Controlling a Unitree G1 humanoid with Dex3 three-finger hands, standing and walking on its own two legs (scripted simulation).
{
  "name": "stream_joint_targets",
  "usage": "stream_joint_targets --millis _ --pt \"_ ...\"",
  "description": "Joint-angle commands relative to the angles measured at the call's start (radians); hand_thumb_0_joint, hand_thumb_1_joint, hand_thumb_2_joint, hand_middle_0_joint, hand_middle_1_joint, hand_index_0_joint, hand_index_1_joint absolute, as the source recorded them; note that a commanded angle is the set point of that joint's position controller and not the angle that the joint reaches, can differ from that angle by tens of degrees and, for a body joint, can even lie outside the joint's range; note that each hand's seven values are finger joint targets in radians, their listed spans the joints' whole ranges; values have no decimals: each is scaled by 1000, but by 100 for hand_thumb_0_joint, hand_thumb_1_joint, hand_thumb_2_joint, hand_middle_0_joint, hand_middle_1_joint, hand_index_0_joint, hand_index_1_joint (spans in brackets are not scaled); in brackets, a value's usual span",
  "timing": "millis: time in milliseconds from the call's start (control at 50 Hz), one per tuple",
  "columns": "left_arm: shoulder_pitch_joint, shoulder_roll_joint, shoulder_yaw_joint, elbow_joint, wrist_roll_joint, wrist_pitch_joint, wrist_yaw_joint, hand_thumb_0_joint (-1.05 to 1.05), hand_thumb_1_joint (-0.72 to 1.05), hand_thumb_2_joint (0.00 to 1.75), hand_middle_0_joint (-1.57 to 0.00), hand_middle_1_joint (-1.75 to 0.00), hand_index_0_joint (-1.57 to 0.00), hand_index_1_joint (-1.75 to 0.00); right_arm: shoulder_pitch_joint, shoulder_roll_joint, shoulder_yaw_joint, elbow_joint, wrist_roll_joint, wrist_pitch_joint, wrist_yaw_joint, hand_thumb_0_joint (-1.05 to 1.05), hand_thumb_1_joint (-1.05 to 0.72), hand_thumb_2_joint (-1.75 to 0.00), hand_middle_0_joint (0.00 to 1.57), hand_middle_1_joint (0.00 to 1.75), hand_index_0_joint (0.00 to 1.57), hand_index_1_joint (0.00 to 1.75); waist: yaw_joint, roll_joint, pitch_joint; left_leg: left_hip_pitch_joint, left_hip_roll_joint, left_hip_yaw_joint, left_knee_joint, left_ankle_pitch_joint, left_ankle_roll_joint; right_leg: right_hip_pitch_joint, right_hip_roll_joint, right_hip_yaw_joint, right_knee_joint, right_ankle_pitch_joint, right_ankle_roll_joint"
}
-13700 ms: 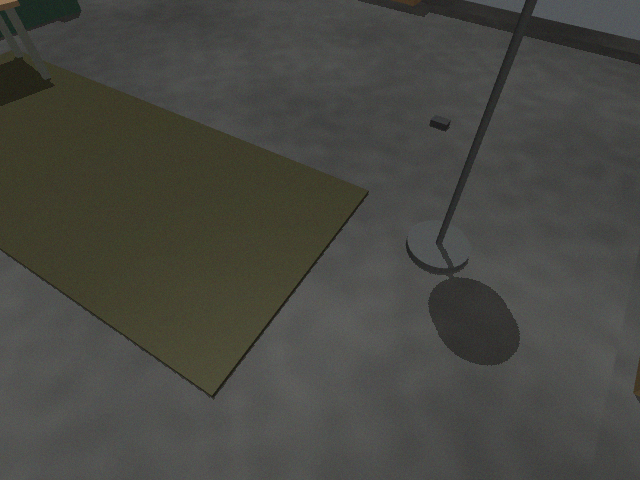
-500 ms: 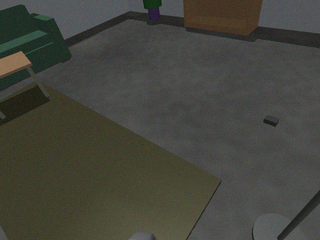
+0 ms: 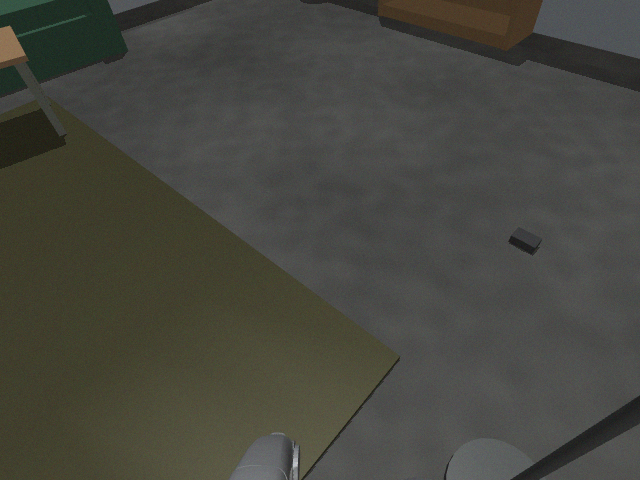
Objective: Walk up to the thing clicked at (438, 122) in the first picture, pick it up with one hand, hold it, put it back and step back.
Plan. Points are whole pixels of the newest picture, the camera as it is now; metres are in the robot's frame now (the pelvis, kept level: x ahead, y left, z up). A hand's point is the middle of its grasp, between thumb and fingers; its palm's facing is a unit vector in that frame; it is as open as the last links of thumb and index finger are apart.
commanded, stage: walk up
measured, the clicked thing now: (525, 240) +1.02 -0.75 -0.69
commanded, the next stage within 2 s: none
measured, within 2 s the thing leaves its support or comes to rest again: neither
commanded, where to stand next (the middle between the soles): +0.47 +0.16 m, yaw -8 degrees
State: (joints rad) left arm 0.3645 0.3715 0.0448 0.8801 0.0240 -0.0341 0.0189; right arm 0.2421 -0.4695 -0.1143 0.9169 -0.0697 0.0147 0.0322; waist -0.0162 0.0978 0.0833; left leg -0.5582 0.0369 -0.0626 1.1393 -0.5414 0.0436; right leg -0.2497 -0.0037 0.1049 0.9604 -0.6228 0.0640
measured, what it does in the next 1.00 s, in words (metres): walks ahead, turning right: right foot, then left foot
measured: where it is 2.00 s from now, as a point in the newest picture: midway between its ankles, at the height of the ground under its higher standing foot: (266, 409)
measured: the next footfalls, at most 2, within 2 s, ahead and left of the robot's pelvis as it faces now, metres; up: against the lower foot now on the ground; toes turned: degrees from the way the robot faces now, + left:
right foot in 0.42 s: +0.27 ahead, -0.15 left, +0.01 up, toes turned -6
left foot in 0.92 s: +0.23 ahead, +0.24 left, +0.02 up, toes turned -13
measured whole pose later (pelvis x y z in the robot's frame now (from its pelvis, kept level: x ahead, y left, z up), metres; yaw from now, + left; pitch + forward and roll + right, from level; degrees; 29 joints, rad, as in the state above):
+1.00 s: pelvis +0.15 +0.13 +0.02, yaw -18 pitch -5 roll +2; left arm 0.30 0.50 0.11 0.93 0.04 0.00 0.11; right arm 0.37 -0.52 -0.15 0.78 -0.05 0.05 0.07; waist -0.08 0.00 0.04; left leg -0.34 0.04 0.10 0.97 -0.54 0.00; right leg -0.63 0.01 0.24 1.15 -0.50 -0.02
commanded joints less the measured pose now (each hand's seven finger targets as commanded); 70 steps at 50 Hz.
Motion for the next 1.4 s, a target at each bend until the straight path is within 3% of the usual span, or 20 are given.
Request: stream_joint_targets --millis 0,60,100,120,180,240,340,400,460,540,600,800,880,920,940,960,1040,1260,1320,1380 --pt "-137 411 108 -93 -12 -61 33 0 90 90 -20 -30 -20 -30 -23 -222 -73 -122 26 -67 10 0 -90 -90 20 30 20 30 -45 -260 204 -54 52 -15 -138 130 -26 -220 -326 497 -477 297 -333" --pt "-90 305 73 -52 -29 -67 18 0 90 90 -20 -30 -20 -30 246 -202 -88 -59 32 -81 15 0 -90 -90 20 30 20 30 -185 -125 23 565 -60 102 -483 175 16 -379 -93 91 4 732 -198" --pt "-40 201 40 -76 -50 -79 46 0 90 90 -20 -30 -20 -30 273 -281 -112 -104 60 -84 -10 0 -90 -90 20 30 20 30 -143 200 -56 693 321 -584 -749 364 117 -606 111 -6 435 72 -105" --pt "-41 275 51 -62 -45 -69 58 0 90 90 -20 -30 -20 -30 190 -279 -110 -126 72 -70 -10 0 -90 -90 20 30 20 30 -95 32 -81 678 417 -669 -779 335 170 -588 50 33 458 59 -119" --pt "10 291 60 -12 -64 -43 22 0 90 90 -20 -30 -20 -30 -51 -178 -75 -216 45 -72 -19 0 -90 -90 20 30 20 30 5 -79 59 355 213 -229 -844 141 52 -464 -51 34 330 271 -106" --pt "113 264 64 -9 -55 -44 1 0 90 90 -20 -30 -20 -30 -136 -176 -60 -221 36 -69 -8 0 -90 -90 20 30 20 30 58 108 8 301 125 3 -753 290 140 -270 -102 -122 -9 316 -83" --pt "218 270 90 18 -32 -64 4 0 90 90 -20 -30 -20 -30 -152 -150 -39 -242 21 -41 16 0 -90 -90 20 30 20 30 105 96 -117 135 113 2 -569 147 161 154 -76 -143 -287 456 -73" --pt "538 371 133 123 -6 -47 52 0 90 90 -20 -30 -20 -30 -218 -51 -14 -287 -6 -5 21 0 -90 -90 20 30 20 30 213 -271 -138 -254 -1 107 -7 -90 73 424 -126 120 -347 31 -70" --pt "113 453 118 -80 -21 -69 67 0 90 90 -20 -30 -20 -30 -84 -212 -42 -289 22 30 39 0 -90 -90 20 30 20 30 9 -152 137 -232 14 -45 220 3 -5 -176 -431 882 -925 -650 -211" --pt "17 429 126 -70 -14 -81 70 0 90 90 -20 -30 -20 -30 119 -218 -56 -159 46 55 51 0 -90 -90 20 30 20 30 -68 -235 116 -41 53 -21 164 161 -6 -308 -246 441 -810 -382 -94" --pt "11 392 126 -71 -5 -76 69 0 90 90 -20 -30 -20 -30 142 -193 -66 -159 27 64 60 0 -90 -90 20 30 20 30 -49 -356 25 -4 60 -3 109 230 -30 -261 -177 288 -701 -201 -169" --pt "60 404 139 -84 20 -56 91 0 90 90 -20 -30 -20 -30 41 -170 -76 -250 7 62 61 0 -90 -90 20 30 20 30 -8 -264 -95 -4 40 34 -63 11 -49 -95 -167 339 -553 -49 -235" --pt "-164 381 130 -102 34 -24 89 0 90 90 -20 -30 -20 -30 434 -193 -109 -128 23 60 51 0 -90 -90 20 30 20 30 -243 -170 -127 647 12 81 -490 -36 65 -584 -96 157 -295 -104 -144" --pt "-117 176 52 -113 0 -15 106 0 90 90 -20 -30 -20 -30 310 -281 -108 -171 2 43 21 0 -90 -90 20 30 20 30 -176 363 108 334 238 -443 -870 -444 -45 -855 170 53 399 -27 -77" --pt "-155 295 80 -130 -2 -23 112 0 90 90 -20 -30 -20 -30 145 -386 -107 -204 33 27 20 0 -90 -90 20 30 20 30 -102 303 232 134 380 -826 -1179 -784 48 -845 95 98 437 40 -101" --pt "-202 363 92 -104 3 -30 103 0 90 90 -20 -30 -20 -30 26 -392 -100 -218 28 9 16 0 -90 -90 20 30 20 30 -47 160 325 0 437 -887 -1239 -852 93 -732 13 99 423 156 -93" --pt "23 370 118 60 -41 -15 39 0 90 90 -20 -30 -20 -30 -19 -231 -49 -210 16 -32 9 0 -90 -90 20 30 20 30 41 5 228 69 197 -251 -959 -354 54 -459 -10 -40 324 329 -64" --pt "-278 231 46 -104 -38 -31 -4 0 90 90 -20 -30 -20 -30 277 -182 -38 -137 30 -33 -1 0 -90 -90 20 30 20 30 -123 -1 11 669 209 -50 -821 451 60 -433 1 -126 -234 295 -72" --pt "-237 210 42 -95 -39 -38 9 0 90 90 -20 -30 -20 -30 283 -156 -30 -154 16 -18 -7 0 -90 -90 20 30 20 30 -99 -15 1 641 193 27 -677 829 26 -263 18 -202 -393 303 -93" --pt "104 286 87 -7 -35 -38 36 0 90 90 -20 -30 -20 -30 164 -131 -20 -224 32 -21 -8 0 -90 -90 20 30 20 30 102 -85 -177 335 94 129 -259 835 -67 322 -35 -96 -533 506 -160"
